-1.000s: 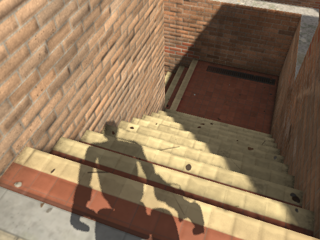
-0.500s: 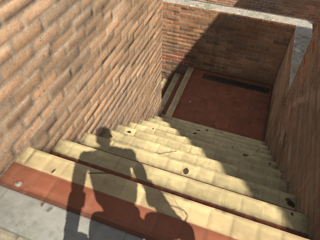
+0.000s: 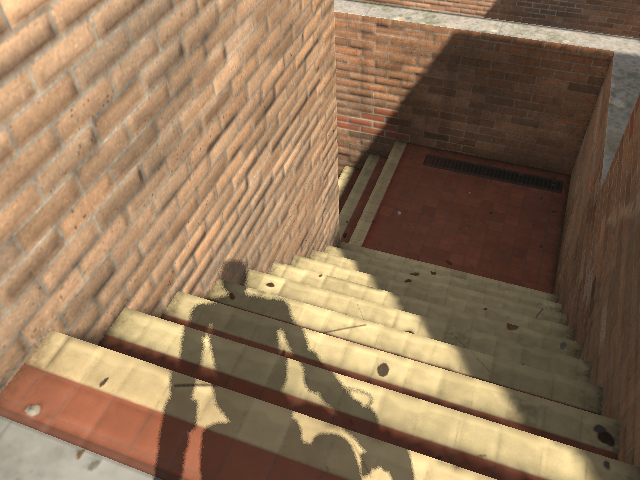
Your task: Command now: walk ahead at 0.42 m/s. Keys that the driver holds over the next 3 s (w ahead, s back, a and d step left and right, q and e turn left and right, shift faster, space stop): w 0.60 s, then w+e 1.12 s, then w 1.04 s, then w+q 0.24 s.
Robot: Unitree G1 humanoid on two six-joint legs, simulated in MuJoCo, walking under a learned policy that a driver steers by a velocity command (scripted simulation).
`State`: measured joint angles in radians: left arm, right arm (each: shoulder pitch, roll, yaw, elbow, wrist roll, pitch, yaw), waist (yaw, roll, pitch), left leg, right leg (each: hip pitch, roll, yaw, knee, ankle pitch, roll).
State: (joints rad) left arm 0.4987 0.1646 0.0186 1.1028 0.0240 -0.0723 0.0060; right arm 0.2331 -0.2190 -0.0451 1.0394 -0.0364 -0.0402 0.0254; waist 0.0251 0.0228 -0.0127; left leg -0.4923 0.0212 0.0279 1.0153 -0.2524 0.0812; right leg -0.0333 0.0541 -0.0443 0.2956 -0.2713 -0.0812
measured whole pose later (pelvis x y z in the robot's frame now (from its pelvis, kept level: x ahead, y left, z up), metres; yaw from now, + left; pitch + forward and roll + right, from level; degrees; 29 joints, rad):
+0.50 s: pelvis +0.27 +0.04 -0.01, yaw +0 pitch -1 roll +1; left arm 0.25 0.22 0.05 0.96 0.03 -0.03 -0.01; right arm 0.39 -0.21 -0.05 1.06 -0.01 -0.08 -0.01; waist 0.00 -0.01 0.04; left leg -0.15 -0.11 0.11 0.37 -0.21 0.13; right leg -0.53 -0.07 0.03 1.12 -0.26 -0.06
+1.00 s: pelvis +0.48 +0.00 -0.01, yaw -10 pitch -1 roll +1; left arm 0.46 0.23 0.03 0.91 -0.01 -0.03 0.01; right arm 0.14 -0.24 -0.07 0.85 -0.04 0.03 -0.03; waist 0.03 0.02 0.02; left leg -0.59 0.06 -0.08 1.06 -0.27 -0.02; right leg -0.17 0.14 0.05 0.50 -0.30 -0.14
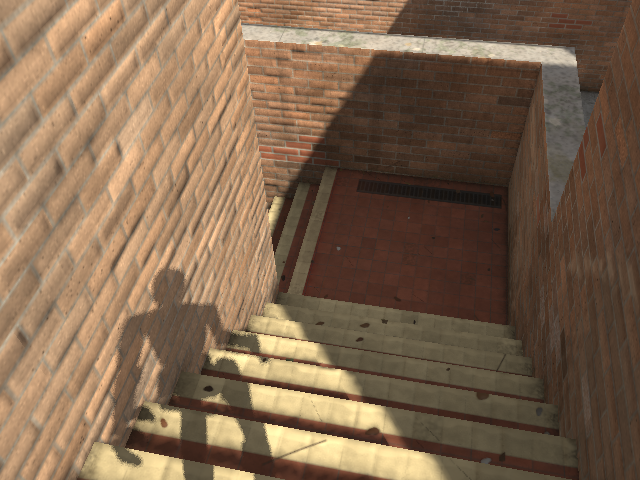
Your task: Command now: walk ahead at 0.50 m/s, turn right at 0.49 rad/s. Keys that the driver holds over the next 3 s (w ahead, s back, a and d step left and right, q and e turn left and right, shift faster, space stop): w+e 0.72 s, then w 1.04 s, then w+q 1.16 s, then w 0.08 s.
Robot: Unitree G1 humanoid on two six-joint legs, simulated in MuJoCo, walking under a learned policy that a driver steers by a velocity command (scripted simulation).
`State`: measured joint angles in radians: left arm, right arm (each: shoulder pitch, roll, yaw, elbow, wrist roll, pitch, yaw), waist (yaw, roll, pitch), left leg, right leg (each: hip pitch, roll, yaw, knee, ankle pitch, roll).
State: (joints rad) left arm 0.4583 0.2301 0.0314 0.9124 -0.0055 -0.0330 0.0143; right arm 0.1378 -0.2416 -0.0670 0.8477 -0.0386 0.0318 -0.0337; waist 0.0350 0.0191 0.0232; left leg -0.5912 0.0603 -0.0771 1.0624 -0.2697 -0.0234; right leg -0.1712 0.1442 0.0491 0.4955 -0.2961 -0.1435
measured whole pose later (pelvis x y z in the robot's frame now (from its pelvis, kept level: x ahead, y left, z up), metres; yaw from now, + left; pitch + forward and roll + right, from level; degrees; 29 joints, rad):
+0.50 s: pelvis +0.14 +0.04 -0.04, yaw -16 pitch +0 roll +1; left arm 0.13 0.32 0.07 0.64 0.04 0.04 0.00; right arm 0.36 -0.29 -0.05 0.80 -0.03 -0.08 -0.03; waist -0.06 -0.02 -0.01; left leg -0.32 0.00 0.10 0.86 -0.56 0.03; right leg -0.66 0.08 0.06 1.18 -0.10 -0.05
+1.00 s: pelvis +0.32 -0.02 -0.26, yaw -30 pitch -1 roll +0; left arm 0.55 0.20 0.03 0.99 0.00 -0.05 0.01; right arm 0.26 -0.24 -0.04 0.80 -0.06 0.02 0.00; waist 0.03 0.03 -0.03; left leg -0.71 0.04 -0.10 0.98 0.31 -0.04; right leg -0.33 0.12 0.05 0.99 -0.64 -0.10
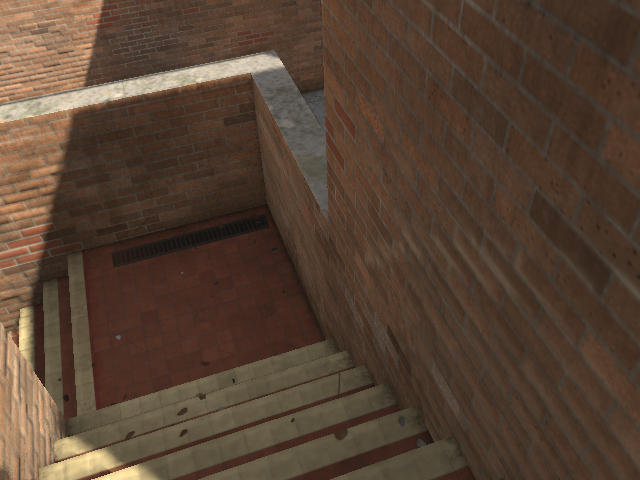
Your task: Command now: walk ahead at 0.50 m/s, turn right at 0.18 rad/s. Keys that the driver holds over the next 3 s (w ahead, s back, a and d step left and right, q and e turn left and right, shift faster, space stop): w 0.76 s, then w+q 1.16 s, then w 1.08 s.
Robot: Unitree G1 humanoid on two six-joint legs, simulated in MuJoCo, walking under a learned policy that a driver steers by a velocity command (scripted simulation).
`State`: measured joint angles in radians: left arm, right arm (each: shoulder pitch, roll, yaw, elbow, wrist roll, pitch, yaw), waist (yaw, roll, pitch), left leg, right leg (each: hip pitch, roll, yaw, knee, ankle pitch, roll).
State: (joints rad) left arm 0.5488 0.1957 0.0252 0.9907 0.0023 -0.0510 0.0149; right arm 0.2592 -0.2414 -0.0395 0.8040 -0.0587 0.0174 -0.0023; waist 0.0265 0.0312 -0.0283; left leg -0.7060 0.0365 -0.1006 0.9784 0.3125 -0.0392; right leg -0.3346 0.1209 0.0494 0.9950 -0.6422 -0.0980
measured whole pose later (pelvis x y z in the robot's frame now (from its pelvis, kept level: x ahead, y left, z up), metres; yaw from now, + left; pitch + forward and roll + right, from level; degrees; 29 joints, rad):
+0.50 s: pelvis +0.19 +0.08 -0.18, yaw +1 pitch -3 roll -3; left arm 0.13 0.19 0.03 0.87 0.03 0.03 0.00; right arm 0.60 -0.20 0.02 1.02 0.00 -0.08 0.01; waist -0.06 -0.03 0.01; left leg -0.22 -0.03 0.02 0.87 -0.59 0.08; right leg -0.87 0.07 0.11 1.17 0.24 -0.03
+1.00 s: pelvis +0.46 +0.04 -0.37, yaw +4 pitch -2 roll -1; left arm 0.46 0.21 0.04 1.07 0.00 -0.10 0.01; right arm 0.29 -0.25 -0.05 0.96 -0.06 0.00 -0.02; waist -0.01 0.05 0.04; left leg -0.70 -0.01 -0.12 1.21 -0.04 0.02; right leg -0.24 0.02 -0.09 0.70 -0.43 -0.04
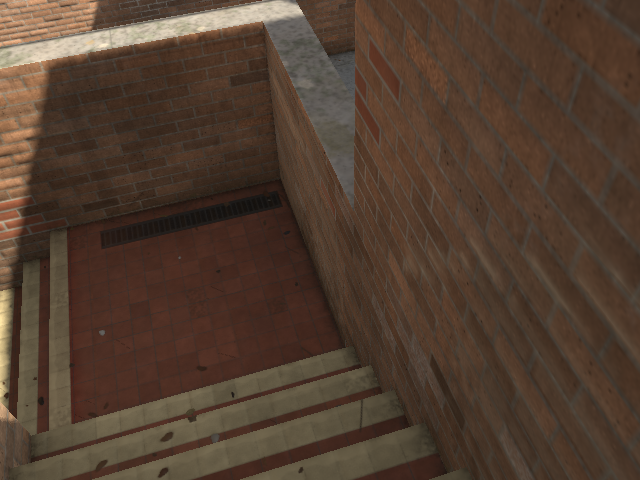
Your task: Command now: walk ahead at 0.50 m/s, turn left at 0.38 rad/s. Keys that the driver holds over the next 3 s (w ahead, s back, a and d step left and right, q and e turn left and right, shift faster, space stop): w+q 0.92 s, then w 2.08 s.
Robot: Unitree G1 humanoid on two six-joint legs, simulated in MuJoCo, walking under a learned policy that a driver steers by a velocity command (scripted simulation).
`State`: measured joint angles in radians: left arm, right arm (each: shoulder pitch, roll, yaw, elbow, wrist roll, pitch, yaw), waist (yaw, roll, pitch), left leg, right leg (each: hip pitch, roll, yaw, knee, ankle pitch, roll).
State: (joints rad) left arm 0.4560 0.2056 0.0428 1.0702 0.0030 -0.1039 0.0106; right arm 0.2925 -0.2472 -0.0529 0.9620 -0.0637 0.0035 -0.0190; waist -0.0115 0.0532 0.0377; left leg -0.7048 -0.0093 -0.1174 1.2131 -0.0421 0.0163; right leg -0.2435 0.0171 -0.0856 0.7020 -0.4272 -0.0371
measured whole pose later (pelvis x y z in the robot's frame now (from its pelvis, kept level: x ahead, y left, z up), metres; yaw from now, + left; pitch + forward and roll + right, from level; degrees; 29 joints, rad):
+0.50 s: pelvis +0.21 +0.06 -0.21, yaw +17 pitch -2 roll -3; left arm 0.18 0.21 0.03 0.92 0.06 0.02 0.03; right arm 0.50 -0.15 0.01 1.01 0.00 -0.04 0.00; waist -0.01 -0.02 0.00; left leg -0.31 -0.14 -0.12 0.80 -0.44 0.11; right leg -0.91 -0.04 0.06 1.39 -0.05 0.05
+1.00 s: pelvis +0.44 +0.07 -0.41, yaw +32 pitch -1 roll +1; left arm 0.51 0.23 0.04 0.97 0.00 -0.07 0.01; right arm 0.28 -0.20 -0.03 0.93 -0.04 0.03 -0.03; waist -0.02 0.02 -0.01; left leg -0.89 -0.08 -0.06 1.83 -0.39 0.12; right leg -0.25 0.05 -0.09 0.73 -0.46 -0.10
